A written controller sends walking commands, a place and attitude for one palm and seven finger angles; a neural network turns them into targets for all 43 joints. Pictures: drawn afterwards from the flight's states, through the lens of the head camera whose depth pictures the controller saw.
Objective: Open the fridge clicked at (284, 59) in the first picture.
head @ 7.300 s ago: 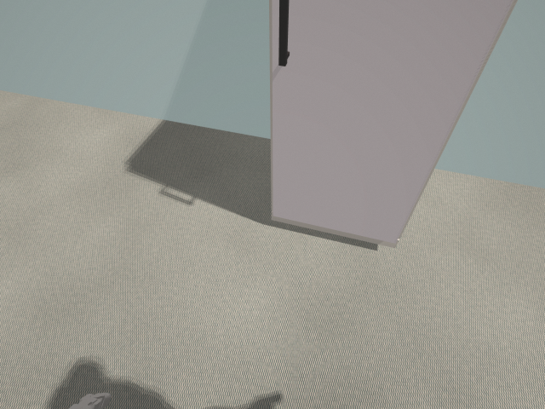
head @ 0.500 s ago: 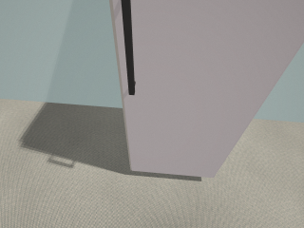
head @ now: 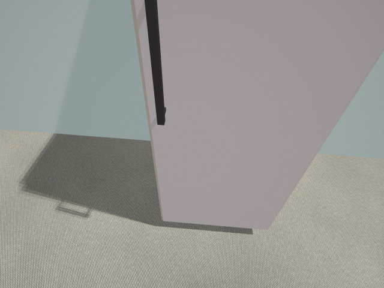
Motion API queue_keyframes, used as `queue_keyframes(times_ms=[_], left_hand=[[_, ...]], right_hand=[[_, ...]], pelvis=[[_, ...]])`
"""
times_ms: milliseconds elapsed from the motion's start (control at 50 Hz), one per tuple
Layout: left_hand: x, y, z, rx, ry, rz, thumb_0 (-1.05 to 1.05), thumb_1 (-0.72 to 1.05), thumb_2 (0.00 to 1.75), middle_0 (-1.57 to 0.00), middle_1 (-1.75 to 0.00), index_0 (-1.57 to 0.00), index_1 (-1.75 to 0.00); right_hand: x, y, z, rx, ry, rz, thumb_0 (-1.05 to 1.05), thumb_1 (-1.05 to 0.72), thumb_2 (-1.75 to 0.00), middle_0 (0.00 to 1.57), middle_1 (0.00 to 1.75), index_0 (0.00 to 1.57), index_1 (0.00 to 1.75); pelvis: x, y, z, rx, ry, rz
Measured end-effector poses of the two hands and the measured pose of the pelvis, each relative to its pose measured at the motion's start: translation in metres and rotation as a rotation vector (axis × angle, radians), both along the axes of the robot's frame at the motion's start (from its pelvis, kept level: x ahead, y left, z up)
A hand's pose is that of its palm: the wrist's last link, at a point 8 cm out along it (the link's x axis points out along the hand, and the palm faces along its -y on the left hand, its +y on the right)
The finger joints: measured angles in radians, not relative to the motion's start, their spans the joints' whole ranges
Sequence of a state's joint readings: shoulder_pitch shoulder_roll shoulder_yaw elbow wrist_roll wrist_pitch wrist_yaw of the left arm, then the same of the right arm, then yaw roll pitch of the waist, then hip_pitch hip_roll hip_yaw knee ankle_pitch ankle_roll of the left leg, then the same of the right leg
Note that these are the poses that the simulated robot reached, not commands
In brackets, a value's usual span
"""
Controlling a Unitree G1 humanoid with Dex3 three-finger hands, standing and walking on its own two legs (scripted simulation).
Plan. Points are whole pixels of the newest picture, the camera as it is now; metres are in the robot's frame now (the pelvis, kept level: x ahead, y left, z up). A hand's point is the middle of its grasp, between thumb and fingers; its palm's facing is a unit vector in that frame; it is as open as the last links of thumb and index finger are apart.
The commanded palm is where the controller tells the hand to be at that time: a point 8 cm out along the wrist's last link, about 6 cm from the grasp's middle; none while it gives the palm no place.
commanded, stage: shuffle to correct the standing spot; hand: left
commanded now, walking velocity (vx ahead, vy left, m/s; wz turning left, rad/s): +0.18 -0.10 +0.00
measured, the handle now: (158, 64) +0.54 +0.12 +0.21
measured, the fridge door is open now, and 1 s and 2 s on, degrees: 0 0 0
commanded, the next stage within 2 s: come to a stop and stand still in 0.02 s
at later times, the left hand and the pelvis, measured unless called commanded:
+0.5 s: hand out of the picture +0.04 +0.16 -0.18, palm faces +0.04 -0.99 -0.17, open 7.4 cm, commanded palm none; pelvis +0.05 +0.00 +0.00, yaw +0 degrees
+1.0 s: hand out of the picture +0.06 +0.17 -0.16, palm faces -0.04 -0.97 -0.25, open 7.4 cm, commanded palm none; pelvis -0.01 -0.01 +0.00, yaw -1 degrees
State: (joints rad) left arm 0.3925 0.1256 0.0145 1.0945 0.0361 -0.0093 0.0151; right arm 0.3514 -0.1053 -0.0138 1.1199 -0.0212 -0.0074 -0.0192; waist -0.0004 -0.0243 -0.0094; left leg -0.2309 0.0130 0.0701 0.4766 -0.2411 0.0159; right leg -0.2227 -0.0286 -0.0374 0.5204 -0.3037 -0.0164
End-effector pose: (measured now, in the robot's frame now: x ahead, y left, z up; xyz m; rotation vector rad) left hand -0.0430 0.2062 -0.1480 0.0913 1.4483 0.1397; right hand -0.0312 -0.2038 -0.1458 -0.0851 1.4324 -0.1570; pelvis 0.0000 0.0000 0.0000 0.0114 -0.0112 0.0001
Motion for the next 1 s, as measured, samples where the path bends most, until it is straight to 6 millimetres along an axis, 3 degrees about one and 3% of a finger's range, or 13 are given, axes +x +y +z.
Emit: queue_keyframes(times_ms=[120,260,360,500,660,800,900,1000], left_hand=[[0.001,-0.011,-0.002,0.002,0.022,0.042,0.0,0.9,0.9,-0.2,-0.3,-0.19,-0.3],[0.001,-0.022,-0.012,-0.044,0.107,0.08,0.0,0.9,0.9,-0.2,-0.3,-0.19,-0.3],[0.028,-0.024,-0.009,-0.054,0.108,0.057,0.01,0.9,0.9,-0.2,-0.3,-0.2,-0.3],[0.077,-0.002,-0.002,0.02,-0.005,-0.005,0.01,0.91,0.9,-0.2,-0.3,-0.2,-0.3],[0.109,0.03,0.011,0.142,-0.16,-0.083,0.02,0.92,0.9,-0.2,-0.3,-0.2,-0.3],[0.127,0.034,0.026,0.167,-0.302,-0.12,0.01,0.91,0.9,-0.2,-0.3,-0.2,-0.3],[0.12,0.024,0.028,0.14,-0.318,-0.142,0.01,0.9,0.9,-0.2,-0.3,-0.2,-0.3],[0.097,0.015,0.02,0.103,-0.259,-0.138,0.01,0.9,0.9,-0.2,-0.3,-0.2,-0.3]], right_hand=[[0.015,-0.012,-0.005,-0.002,0.018,0.008,0.01,-0.91,-0.9,0.2,0.3,0.2,0.3],[0.071,-0.015,0.0,-0.065,-0.031,0.052,0.01,-0.92,-0.9,0.2,0.3,0.2,0.3],[0.096,-0.018,0.008,-0.098,-0.051,0.047,0.03,-0.95,-0.9,0.2,0.3,0.2,0.3],[0.112,-0.025,0.009,-0.096,-0.099,0.034,0.02,-0.94,-0.9,0.2,0.3,0.2,0.3],[0.106,-0.036,-0.001,-0.052,-0.188,0.02,0.01,-0.92,-0.9,0.2,0.3,0.2,0.3],[0.088,-0.033,-0.005,-0.026,-0.251,0.035,0.01,-0.91,-0.9,0.2,0.3,0.2,0.3],[0.063,-0.034,-0.005,-0.019,-0.226,0.038,0.01,-0.92,-0.9,0.2,0.3,0.2,0.3],[0.028,-0.036,-0.005,-0.023,-0.147,0.03,0.01,-0.92,-0.9,0.2,0.3,0.2,0.3]], pelvis=[[0.02,-0.01,-0.005,-0.016,0.009,0.009],[0.048,-0.004,-0.009,-0.027,0.0,0.015],[0.061,-0.001,-0.003,-0.009,0.005,0.006],[0.05,-0.003,0.0,-0.007,0.023,0.001],[0.027,-0.009,-0.006,-0.019,0.015,-0.01],[0.007,-0.008,-0.008,-0.006,-0.027,-0.011],[-0.004,-0.009,-0.006,-0.001,-0.025,-0.012],[-0.01,-0.011,-0.005,0.0,-0.011,-0.014]])
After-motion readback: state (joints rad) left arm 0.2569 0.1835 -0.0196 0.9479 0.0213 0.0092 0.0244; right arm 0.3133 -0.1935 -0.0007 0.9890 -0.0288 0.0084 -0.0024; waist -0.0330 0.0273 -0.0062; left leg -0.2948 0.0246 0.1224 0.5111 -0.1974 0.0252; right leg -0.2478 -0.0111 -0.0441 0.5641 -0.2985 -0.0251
